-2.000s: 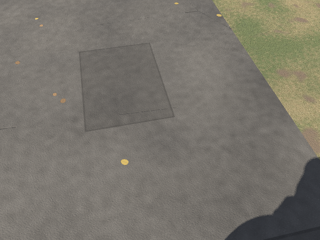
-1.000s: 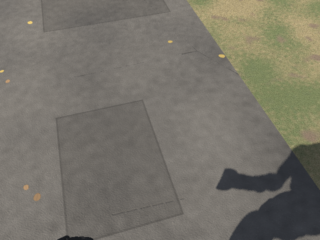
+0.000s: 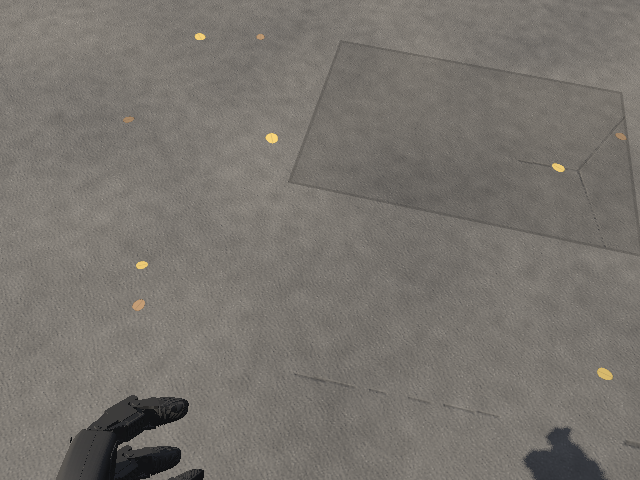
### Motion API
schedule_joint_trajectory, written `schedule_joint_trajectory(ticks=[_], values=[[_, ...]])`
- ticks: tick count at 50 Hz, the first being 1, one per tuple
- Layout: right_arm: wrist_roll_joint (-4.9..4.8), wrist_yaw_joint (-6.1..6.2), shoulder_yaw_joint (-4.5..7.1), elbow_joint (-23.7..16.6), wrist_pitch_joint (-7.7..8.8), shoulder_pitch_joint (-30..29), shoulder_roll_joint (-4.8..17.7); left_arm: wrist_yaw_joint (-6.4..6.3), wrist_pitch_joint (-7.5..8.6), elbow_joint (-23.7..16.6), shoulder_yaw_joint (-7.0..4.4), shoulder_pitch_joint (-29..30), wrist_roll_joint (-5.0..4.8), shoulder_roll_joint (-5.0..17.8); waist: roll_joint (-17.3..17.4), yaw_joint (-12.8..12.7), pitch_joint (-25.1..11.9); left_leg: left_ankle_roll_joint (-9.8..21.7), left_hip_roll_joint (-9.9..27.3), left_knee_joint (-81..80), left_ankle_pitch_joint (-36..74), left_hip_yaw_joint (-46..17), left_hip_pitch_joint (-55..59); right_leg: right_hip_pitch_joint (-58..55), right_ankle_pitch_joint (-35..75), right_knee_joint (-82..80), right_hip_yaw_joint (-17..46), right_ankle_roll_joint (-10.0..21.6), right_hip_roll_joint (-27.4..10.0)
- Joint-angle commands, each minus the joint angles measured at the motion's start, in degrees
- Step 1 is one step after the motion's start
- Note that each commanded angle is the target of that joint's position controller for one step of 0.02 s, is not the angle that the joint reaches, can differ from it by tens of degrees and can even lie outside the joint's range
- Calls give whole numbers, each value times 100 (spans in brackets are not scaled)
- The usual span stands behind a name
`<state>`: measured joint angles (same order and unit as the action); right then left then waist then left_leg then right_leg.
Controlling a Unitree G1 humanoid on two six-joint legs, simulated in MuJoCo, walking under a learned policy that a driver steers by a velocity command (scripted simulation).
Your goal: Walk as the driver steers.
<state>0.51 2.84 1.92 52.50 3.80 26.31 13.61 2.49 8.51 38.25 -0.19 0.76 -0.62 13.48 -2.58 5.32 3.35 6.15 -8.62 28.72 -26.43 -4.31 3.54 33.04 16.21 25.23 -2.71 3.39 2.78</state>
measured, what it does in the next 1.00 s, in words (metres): walks ahead, turning right: left foot, then right foot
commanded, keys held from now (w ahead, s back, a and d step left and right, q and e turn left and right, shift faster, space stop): e+shift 0.44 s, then shift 0.42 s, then q+shift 0.14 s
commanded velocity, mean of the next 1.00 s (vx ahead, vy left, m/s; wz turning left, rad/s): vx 0.08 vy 0.00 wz -0.44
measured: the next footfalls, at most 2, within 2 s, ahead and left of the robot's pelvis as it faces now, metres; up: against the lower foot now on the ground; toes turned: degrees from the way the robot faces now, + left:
left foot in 0.50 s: +0.35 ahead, +0.06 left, +0.00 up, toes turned -37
right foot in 0.92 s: +0.15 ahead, -0.11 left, +0.00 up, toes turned -29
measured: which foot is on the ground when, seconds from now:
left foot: down 0.00-0.02, up 0.04-0.48, down 0.50-0.94, up 0.96-1.00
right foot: down 0.00-0.50, up 0.52-0.90, down 0.92-1.00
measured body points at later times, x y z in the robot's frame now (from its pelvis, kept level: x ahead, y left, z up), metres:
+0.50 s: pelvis +0.19 +0.01 +0.01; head +0.22 +0.00 +0.46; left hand +0.44 +0.23 -0.07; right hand +0.27 -0.31 -0.06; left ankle +0.31 +0.09 -0.72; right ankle +0.21 -0.08 -0.72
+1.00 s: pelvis +0.21 +0.01 +0.02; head +0.22 -0.01 +0.47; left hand +0.46 +0.15 -0.08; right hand +0.15 -0.28 -0.10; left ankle +0.30 +0.09 -0.70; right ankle +0.12 -0.09 -0.72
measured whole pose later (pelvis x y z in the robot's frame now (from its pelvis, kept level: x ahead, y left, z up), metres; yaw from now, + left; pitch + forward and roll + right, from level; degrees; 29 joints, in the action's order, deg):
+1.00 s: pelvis +0.21 +0.01 +0.02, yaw -30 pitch +1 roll +0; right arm -1.3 0.7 2.3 41.3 0.0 15.2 15.5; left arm -1.6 -2.0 39.1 -2.0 -11.6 1.5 13.8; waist 1.3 2.2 0.3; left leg -0.5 -1.9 41.3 -23.1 -3.8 -23.9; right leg 12.2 -18.2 29.0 1.1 0.2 0.2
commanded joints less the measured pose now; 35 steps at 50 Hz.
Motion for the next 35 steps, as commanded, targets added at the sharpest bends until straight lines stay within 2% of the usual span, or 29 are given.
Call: schedule_joint_trajectory(ticks=[1, 2, 3, 4, 5, 6, 7, 8, 9, 11, 12, 14, 16, 18, 20, 22, 23, 24, 25, 26, 27, 28, 29, 30, 32, 35], values=[[383, 66, 101, -757, 25, -1041, 578, 18, 36, 587, -411, -3124, 113, 1226, -287, -1671, -1987, -1140, 182, 5253, 1389, 445, -2604, -4796, 2762, 436, 1288, 660, -964], [215, -113, -46, -819, 87, 363, 165, -16, 11, 280, -361, -2532, 440, 1321, -1050, -781, -3043, -1279, -84, 6690, -1121, -560, -4054, -6210, 3580, 619, 4048, 1819, -2285], [-35, -235, -19, -864, 125, 376, 603, -75, -112, -39, -496, -1928, 342, 1334, -619, -920, -3191, -1178, 279, 6958, -501, -1026, -4594, -6073, 1618, 88, 4565, 2139, -2447], [-96, -262, 50, -1124, 127, -383, 960, -186, -264, -295, -475, -1341, 173, 1099, 109, -866, -2375, -980, 492, 6705, -78, -858, -4919, -5061, -448, -269, 4283, 1967, -2146], [37, -234, 114, -1291, 81, -927, 1073, -230, -391, -393, -395, -975, 62, 954, 1027, -647, -1458, -843, 557, 6274, 167, -562, -4797, -3576, -1515, -742, 3921, 1686, -1701], [114, -195, 129, -1419, -1, -997, 1007, -235, -424, -440, -380, -910, 84, 1056, 1062, -419, -1071, -813, 594, 5896, 270, -526, -4575, -2590, -1812, -994, 3810, 1622, -1471], [156, -179, 120, -1481, -80, -945, 902, -210, -449, -440, -405, -892, 88, 1104, 896, -262, -763, -801, 663, 5404, 291, -529, -4305, -1890, -1817, -1138, 3571, 1520, -1155], [166, -144, 110, -1515, -117, -853, 787, -189, -466, -448, -398, -865, 75, 1039, 667, -165, -615, -810, 721, 4862, 346, -495, -4113, -1421, -1502, -1116, 3213, 1403, -856], [182, -87, 83, -1554, -115, -856, 658, -193, -481, -433, -400, -897, 63, 1015, 542, -132, -648, -844, 718, 4256, 434, -383, -3861, -1095, -855, -992, 2861, 1290, -624], [169, 21, 43, -1706, -125, -1190, 494, -277, -570, -365, -471, -1128, 41, 1172, 318, -215, -1007, -1005, 496, 3146, 680, -206, -3477, -995, 368, -708, 2561, 1176, -408], [135, 54, 35, -1750, -158, -1315, 462, -332, -646, -340, -516, -1238, 5, 1271, 145, -250, -1273, -1082, 419, 2877, 901, -255, -3396, -1178, 394, -598, 2644, 1088, -425], [38, 89, 60, -1804, -240, -1554, 554, -439, -808, -391, -574, -1273, -113, 1344, -146, -328, -1512, -1139, 364, 2446, 1338, -461, -3481, -1542, -731, -520, 2888, 785, -401], [-19, 82, 94, -1905, -276, -1964, 643, -524, -951, -477, -600, -1296, -172, 1319, -385, -482, -1313, -1109, 335, 1973, 1490, -612, -3633, -1709, -2205, -615, 3211, 535, -343], [-45, 38, 120, -1985, -219, -2326, 667, -569, -1049, -525, -640, -1411, -132, 1288, -607, -649, -1050, -1058, 293, 1450, 1480, -691, -3606, -1844, -2971, -658, 3477, 466, -301], [-66, -31, 151, -2015, -105, -2535, 698, -591, -1107, -591, -688, -1482, -87, 1264, -754, -750, -933, -1003, 255, 919, 1427, -735, -3350, -2020, -2943, -564, 3706, 473, -308], [-95, -104, 219, -1944, -1, -2422, 794, -581, -1128, -709, -717, -1407, -82, 1224, -858, -689, -917, -905, 278, 177, 1413, -767, -2777, -2098, -2588, -387, 3945, 420, -288], [-106, -136, 259, -1842, 35, -2201, 852, -570, -1133, -763, -704, -1315, -88, 1164, -890, -585, -969, -831, 403, -319, 1690, -684, -2435, -2166, -2411, -193, 3916, 363, -264], [-87, -155, 291, -1738, 54, -2004, 890, -551, -1137, -801, -653, -1291, -118, 1017, -708, -525, -1083, -686, 707, -948, 2325, -637, -1814, -2016, -2743, 202, 3724, 248, -84], [6, -148, 314, -1788, 15, -2105, 1025, -525, -1156, -739, -543, -1685, -94, 683, 112, -783, -1395, -223, 1649, -950, 2876, -1315, -918, -1430, -4508, 1174, 3156, 58, 304], [223, -138, 370, -1859, -91, -2129, 1314, -494, -1127, -859, -543, -1811, -136, 777, 1650, -925, -1289, 696, 2690, -898, 4252, -2468, -557, -333, -5591, 2288, 1978, -248, 1018], [274, -143, 371, -1889, -107, -1979, 1087, -446, -1024, -779, -671, -1869, -7, 1330, 1630, -809, -1398, 1141, 3137, -973, 4034, -3109, -785, -13, -5374, 3631, 1820, -535, 667], [174, -135, 306, -1974, -119, -2130, 858, -431, -1020, -607, -744, -1819, -8, 1586, 1117, -780, -1132, 1017, 2846, -854, 3755, -2553, -1061, 52, -4936, 4189, 1678, -671, 498], [84, -130, 259, -2006, -164, -2225, 742, -458, -1081, -465, -730, -1794, 0, 1501, 749, -773, -921, 754, 2433, -762, 3419, -2010, -1267, 65, -4600, 4492, 1570, -745, 442], [10, -123, 223, -2013, -206, -2210, 734, -489, -1135, -425, -672, -1776, 25, 1332, 603, -730, -801, 633, 2229, -767, 3314, -1783, -1388, 133, -4379, 4861, 1465, -802, 454], [41, -118, 179, -1954, -271, -2096, 788, -473, -1133, -468, -542, -1672, -10, 1018, 694, -686, -652, 612, 1937, -871, 3563, -1376, -1633, 76, -4143, 5061, 1146, -882, 452], [53, -106, 172, -1840, -334, -1797, 793, -499, -1077, -536, -443, -1386, -51, 824, 1087, -520, -798, 653, 1770, -839, 3533, -1132, -1097, 60, -4065, 4129, 972, -974, 281]])
Keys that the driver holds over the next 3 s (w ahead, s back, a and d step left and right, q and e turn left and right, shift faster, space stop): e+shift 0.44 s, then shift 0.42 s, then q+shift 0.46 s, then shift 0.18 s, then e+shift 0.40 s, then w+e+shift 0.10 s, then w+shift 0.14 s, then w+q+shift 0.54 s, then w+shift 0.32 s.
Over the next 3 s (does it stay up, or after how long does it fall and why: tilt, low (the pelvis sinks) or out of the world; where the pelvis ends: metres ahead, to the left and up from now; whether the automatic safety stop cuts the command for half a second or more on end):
stays up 0.99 -0.29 0.00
